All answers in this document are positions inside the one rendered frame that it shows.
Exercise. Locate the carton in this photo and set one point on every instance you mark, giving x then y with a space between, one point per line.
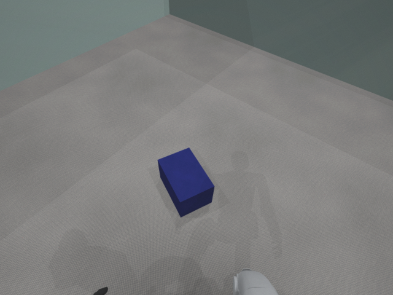
185 180

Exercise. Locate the robot right thigh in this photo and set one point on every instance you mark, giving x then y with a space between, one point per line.
250 282

